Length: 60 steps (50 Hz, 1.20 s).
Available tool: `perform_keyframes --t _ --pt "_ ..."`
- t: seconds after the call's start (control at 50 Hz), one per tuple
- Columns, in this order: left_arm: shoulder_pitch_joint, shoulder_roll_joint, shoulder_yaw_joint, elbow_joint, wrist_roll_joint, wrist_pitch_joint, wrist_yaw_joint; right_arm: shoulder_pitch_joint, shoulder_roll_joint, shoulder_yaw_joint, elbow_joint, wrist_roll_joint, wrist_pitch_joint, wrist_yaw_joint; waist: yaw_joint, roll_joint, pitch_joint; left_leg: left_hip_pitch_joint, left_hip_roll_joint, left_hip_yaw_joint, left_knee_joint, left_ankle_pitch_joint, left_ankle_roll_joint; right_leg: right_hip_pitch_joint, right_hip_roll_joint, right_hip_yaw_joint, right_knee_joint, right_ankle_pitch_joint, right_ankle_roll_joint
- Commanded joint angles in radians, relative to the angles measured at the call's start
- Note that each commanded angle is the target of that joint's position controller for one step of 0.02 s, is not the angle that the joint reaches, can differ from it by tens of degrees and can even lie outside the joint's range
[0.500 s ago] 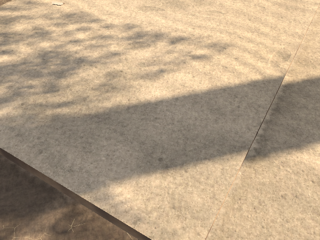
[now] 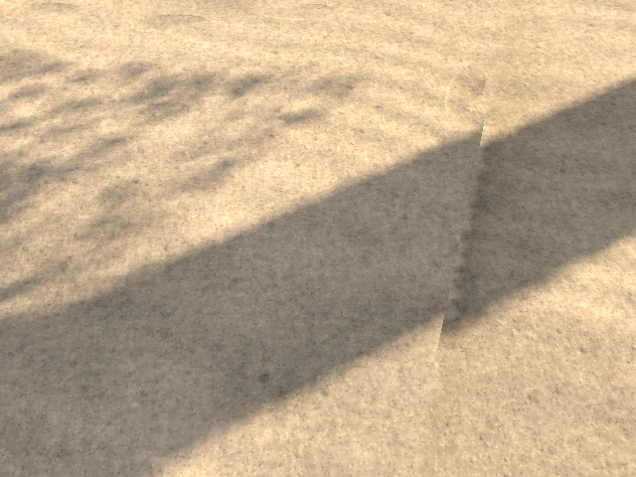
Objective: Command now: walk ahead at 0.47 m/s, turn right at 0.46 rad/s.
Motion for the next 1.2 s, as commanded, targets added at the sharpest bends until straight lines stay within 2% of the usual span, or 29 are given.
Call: perform_keyframes --t 0.02,0.06,0.1,0.12,0.14,0.16,0.18,0.2,0.26,0.36,0.44,0.48,0.5,0.52,0.54,0.56,0.6,0.64,0.68,0.76,0.92,0.96,1.0,1.02,1.04,1.06,1.08,1.12,1.2 --pt "-0.206 0.035 -0.002 -0.138 -0.002 -0.020 -0.025 0.066 -0.149 -0.023 -0.049 0.005 0.022 -0.009 -0.016 0.047 0.127 0.004 0.281 -0.012 0.109 0.990 0.097 -0.066 0.086 -0.164 -0.085 -0.146 -0.030" --pt "-0.100 0.064 0.021 -0.138 -0.004 -0.016 -0.036 0.086 -0.212 -0.032 -0.062 0.004 0.038 -0.017 0.061 0.160 -0.005 -0.012 0.297 -0.012 0.373 1.423 0.087 0.195 0.173 -0.228 -0.109 -0.250 -0.054" --pt "0.196 0.184 0.084 -0.068 -0.008 -0.005 -0.026 0.015 -0.251 -0.037 -0.100 0.025 0.014 -0.005 0.226 0.165 -0.149 -0.301 0.246 -0.020 0.738 1.254 0.036 0.739 0.155 -0.100 -0.302 0.016 -0.129" --pt "0.323 0.283 0.107 -0.040 0.006 0.017 0.007 -0.049 -0.176 -0.020 -0.149 -0.008 -0.025 0.006 0.236 -0.127 -0.238 -0.713 0.075 -0.004 1.205 0.228 -0.033 1.126 -0.123 0.296 -0.292 0.339 -0.231" --pt "0.364 0.325 0.096 -0.032 0.043 0.019 0.016 0.016 -0.108 0.010 -0.190 0.036 -0.078 0.030 0.199 -0.179 -0.472 -0.944 -0.001 -0.235 1.488 -0.175 -0.040 1.308 -0.369 0.749 -0.387 0.313 -0.442" --pt "0.426 0.229 0.081 -0.005 0.055 0.021 0.026 -0.115 -0.168 -0.012 -0.203 0.066 -0.096 0.038 0.249 -0.051 -0.410 -1.009 0.067 -0.317 1.497 -0.119 -0.016 1.241 -0.284 0.603 -0.396 0.249 -0.369" --pt "0.379 0.168 0.065 0.012 0.032 0.011 0.019 -0.172 -0.141 -0.006 -0.242 0.071 -0.088 0.039 0.209 -0.026 -0.247 -1.084 0.103 -0.281 1.440 -0.100 -0.007 1.106 -0.220 0.469 -0.412 0.139 -0.305" --pt "0.287 0.137 0.049 -0.012 0.017 -0.001 0.015 -0.217 -0.123 -0.004 -0.254 0.047 -0.080 0.031 0.160 0.056 -0.168 -1.067 0.144 -0.268 1.374 -0.080 0.000 0.939 -0.175 0.404 -0.452 0.040 -0.252" --pt "0.118 0.125 0.025 -0.049 0.022 -0.006 0.023 -0.157 -0.072 0.002 -0.281 0.035 -0.036 0.029 0.021 -0.012 0.019 -0.980 0.178 -0.240 1.345 -0.118 -0.024 0.491 -0.147 0.315 -0.597 -0.053 -0.239" --pt "0.137 0.169 0.028 -0.038 0.011 0.010 0.054 -0.255 -0.043 0.044 -0.377 -0.016 -0.021 0.031 0.001 -0.027 0.008 -0.842 0.192 -0.158 1.001 0.082 -0.052 0.240 -0.019 0.091 -0.658 -0.081 -0.166" --pt "0.244 0.188 0.032 -0.013 -0.003 0.009 0.044 -0.250 -0.096 0.032 -0.369 0.017 -0.029 0.038 0.015 -0.097 -0.058 -0.730 0.122 -0.092 0.847 0.070 0.007 0.466 -0.105 0.117 -0.601 0.156 -0.162" --pt "0.274 0.161 0.014 -0.004 0.014 0.017 0.036 -0.126 -0.141 0.001 -0.345 0.014 -0.033 0.040 -0.066 -0.120 -0.151 -0.566 0.014 -0.025 0.711 0.037 0.064 0.581 -0.100 0.094 -0.363 0.561 -0.108" --pt "0.259 0.131 0.003 -0.021 0.016 0.015 0.038 -0.009 -0.217 -0.027 -0.322 0.005 -0.033 0.038 -0.113 -0.027 -0.210 -0.430 0.095 -0.201 0.623 0.053 0.119 0.521 -0.042 0.046 -0.086 0.648 -0.059" --pt "0.304 0.058 -0.007 -0.063 -0.001 0.001 0.038 0.105 -0.343 -0.063 -0.293 -0.030 -0.024 0.038 -0.090 0.362 -0.308 -0.212 0.309 -0.794 0.262 -0.224 0.266 0.211 0.131 0.026 0.358 0.129 0.013" --pt "0.331 0.069 -0.006 -0.048 0.022 -0.027 0.019 0.103 -0.308 -0.049 -0.296 -0.033 -0.034 0.034 -0.056 0.392 -0.368 -0.112 0.434 -1.238 0.021 -0.363 0.320 0.032 0.209 0.228 0.629 -0.348 -0.010" --pt "0.307 0.114 0.010 -0.046 -0.006 -0.039 0.008 -0.002 -0.217 -0.025 -0.311 -0.012 -0.038 0.037 -0.016 0.223 -0.227 -0.211 0.456 -1.139 0.045 -0.458 0.276 -0.084 0.162 0.280 0.756 -0.336 -0.032" --pt "0.155 0.104 -0.001 -0.111 0.006 -0.029 0.015 -0.081 -0.143 -0.008 -0.272 0.002 -0.033 0.056 0.033 0.041 -0.031 -0.492 0.390 -0.752 0.107 -0.336 0.194 -0.104 0.032 0.134 0.710 -0.238 -0.059" --pt "0.220 0.090 0.008 -0.097 0.009 0.003 0.022 -0.142 -0.082 0.004 -0.239 -0.011 -0.034 0.063 0.108 0.128 -0.018 -0.613 0.272 -0.473 0.080 -0.108 0.137 0.034 -0.011 0.120 0.604 -0.162 -0.051" --pt "0.225 0.080 0.006 -0.089 0.007 0.016 0.027 -0.099 -0.089 -0.004 -0.205 0.001 -0.036 0.058 0.097 0.132 -0.011 -0.552 0.237 -0.339 0.030 0.047 0.156 0.028 -0.002 0.089 0.528 -0.104 -0.022" --pt "0.097 0.069 0.001 -0.119 0.027 0.001 0.034 -0.008 -0.119 -0.019 -0.175 0.004 -0.030 0.021 0.056 0.075 -0.005 -0.384 0.219 -0.238 -0.019 0.203 0.181 -0.031 -0.010 0.024 0.229 0.021 0.034" --pt "-0.032 0.062 -0.007 -0.158 0.002 -0.012 0.011 0.038 -0.191 -0.053 -0.157 0.040 0.002 0.005 0.002 0.121 0.064 -0.191 0.316 -0.243 -0.008 0.150 0.184 0.031 0.000 0.005 -0.227 -0.005 0.038" --pt "0.025 0.098 0.002 -0.156 0.015 -0.025 0.009 -0.020 -0.212 -0.063 -0.166 0.046 0.008 0.004 0.050 0.122 0.048 -0.206 0.364 -0.269 0.010 0.187 0.181 0.152 0.005 -0.004 -0.245 -0.111 -0.002" --pt "0.237 0.174 0.045 -0.082 0.019 -0.036 0.018 -0.069 -0.185 -0.053 -0.174 0.039 0.008 0.010 0.155 0.058 -0.072 -0.251 0.266 -0.175 0.289 0.467 0.138 0.446 0.060 -0.043 -0.290 -0.087 -0.039" --pt "0.412 0.253 0.075 -0.043 0.018 -0.037 0.027 -0.066 -0.142 -0.031 -0.194 0.019 0.008 0.014 0.215 -0.067 -0.196 -0.416 0.186 -0.111 0.608 0.353 0.098 0.712 -0.077 0.133 -0.308 -0.145 -0.080" --pt "0.469 0.338 0.089 -0.039 0.026 -0.037 0.028 0.055 -0.031 0.003 -0.216 0.019 -0.013 0.025 0.143 -0.327 -0.283 -0.812 -0.008 -0.145 0.969 -0.089 0.033 1.020 -0.290 0.647 -0.446 -0.376 -0.254" --pt "0.438 0.227 0.059 -0.055 0.020 -0.050 0.021 0.012 -0.120 -0.014 -0.207 0.040 -0.034 0.029 0.161 -0.213 -0.294 -0.943 0.010 -0.307 1.140 -0.171 0.048 1.018 -0.301 0.778 -0.534 -0.507 -0.260" --pt "0.360 0.169 0.040 -0.071 0.018 -0.057 0.019 -0.077 -0.170 -0.026 -0.236 0.062 -0.048 0.035 0.150 -0.143 -0.184 -1.005 0.058 -0.329 1.172 -0.078 0.074 0.922 -0.279 0.642 -0.535 -0.458 -0.215" --pt "0.243 0.110 0.018 -0.089 0.023 -0.060 0.012 -0.151 -0.157 -0.025 -0.254 0.031 -0.048 0.029 0.095 -0.015 -0.103 -0.944 0.142 -0.303 1.093 0.100 0.072 0.725 -0.205 0.419 -0.570 -0.240 -0.172" --pt "0.250 0.102 0.010 -0.052 0.032 -0.072 0.007 -0.136 -0.127 -0.028 -0.252 0.028 0.001 0.028 0.040 -0.030 -0.045 -0.879 0.182 -0.281 1.009 0.199 0.048 0.589 -0.132 0.223 -0.634 -0.009 -0.151"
